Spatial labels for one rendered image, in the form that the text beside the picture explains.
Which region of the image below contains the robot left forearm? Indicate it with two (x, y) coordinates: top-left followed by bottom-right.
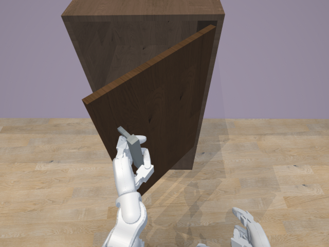
(102, 191), (148, 247)

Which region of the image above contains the handle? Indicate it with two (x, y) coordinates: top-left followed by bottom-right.
(117, 126), (144, 169)

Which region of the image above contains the left robot hand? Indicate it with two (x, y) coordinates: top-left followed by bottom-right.
(113, 135), (154, 196)

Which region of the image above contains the cupboard door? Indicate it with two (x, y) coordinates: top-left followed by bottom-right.
(82, 25), (216, 196)

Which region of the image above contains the right robot hand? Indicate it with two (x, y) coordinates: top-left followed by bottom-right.
(231, 207), (271, 247)

